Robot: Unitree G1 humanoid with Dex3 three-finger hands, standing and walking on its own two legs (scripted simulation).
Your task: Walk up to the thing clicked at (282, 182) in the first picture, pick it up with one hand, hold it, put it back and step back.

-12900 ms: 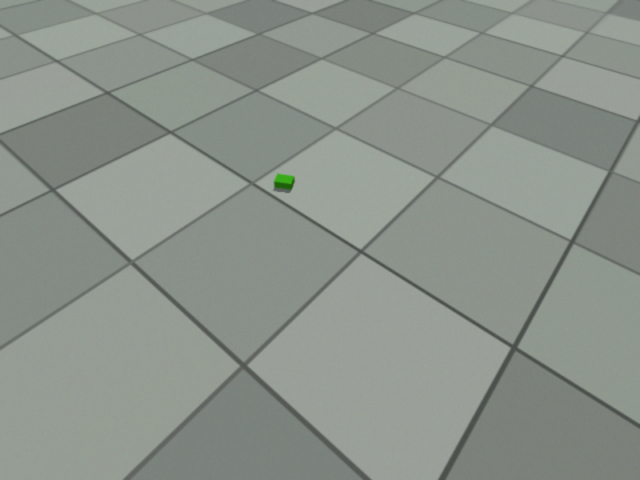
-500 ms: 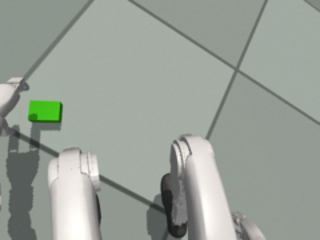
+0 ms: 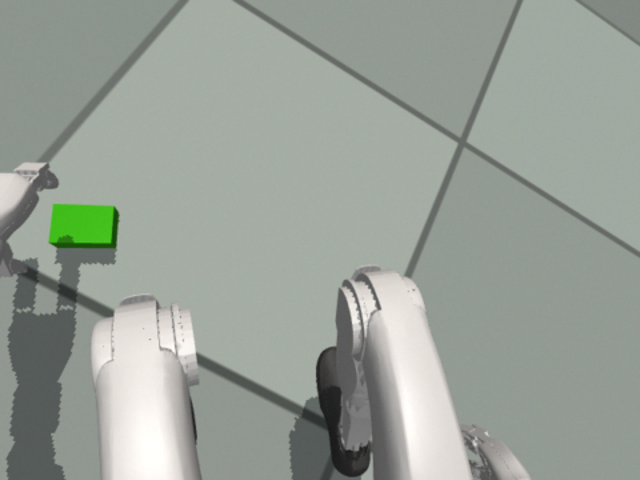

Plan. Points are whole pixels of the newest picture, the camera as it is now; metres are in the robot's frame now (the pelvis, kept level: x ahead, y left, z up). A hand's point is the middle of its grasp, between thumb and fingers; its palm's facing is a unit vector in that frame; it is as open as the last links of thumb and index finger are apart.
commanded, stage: rise first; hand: left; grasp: from above
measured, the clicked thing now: (85, 226) +0.46 +0.27 -0.30
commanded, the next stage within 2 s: approach in 0.44 s
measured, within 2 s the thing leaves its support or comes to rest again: neither
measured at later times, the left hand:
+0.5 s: hand (8, 231) +0.42 +0.32 -0.16, palm faces -0.47 -0.04 -0.88, open 11.8 cm
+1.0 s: hand (90, 204) +0.46 +0.24 -0.19, palm faces -0.42 -0.01 -0.91, open 12.4 cm
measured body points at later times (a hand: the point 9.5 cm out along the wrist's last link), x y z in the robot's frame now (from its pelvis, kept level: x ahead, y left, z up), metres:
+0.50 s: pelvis +0.01 +0.00 +0.00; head +0.23 +0.08 +0.38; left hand +0.44 +0.32 -0.11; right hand +0.08 -0.28 -0.11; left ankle +0.08 +0.13 -0.28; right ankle +0.10 -0.14 -0.28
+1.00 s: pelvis +0.00 +0.00 +0.00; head +0.24 +0.07 +0.37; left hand +0.48 +0.24 -0.13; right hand +0.04 -0.28 -0.10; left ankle +0.08 +0.13 -0.28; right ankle +0.10 -0.14 -0.28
